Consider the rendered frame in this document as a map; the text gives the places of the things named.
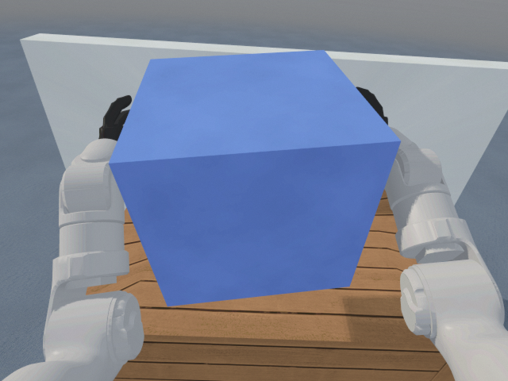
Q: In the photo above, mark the robot right upper arm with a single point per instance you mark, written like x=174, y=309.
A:
x=456, y=306

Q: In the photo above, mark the pedestal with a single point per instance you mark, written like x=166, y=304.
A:
x=355, y=333

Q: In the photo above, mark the left robot hand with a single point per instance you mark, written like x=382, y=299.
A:
x=115, y=118

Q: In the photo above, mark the right robot hand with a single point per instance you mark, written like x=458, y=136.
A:
x=370, y=97

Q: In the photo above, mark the robot left forearm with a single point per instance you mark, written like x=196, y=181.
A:
x=91, y=219

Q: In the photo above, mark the robot left upper arm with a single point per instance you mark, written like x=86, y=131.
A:
x=88, y=338

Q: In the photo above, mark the robot right forearm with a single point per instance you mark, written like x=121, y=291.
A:
x=429, y=229

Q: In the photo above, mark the carton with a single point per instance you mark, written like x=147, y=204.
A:
x=251, y=175

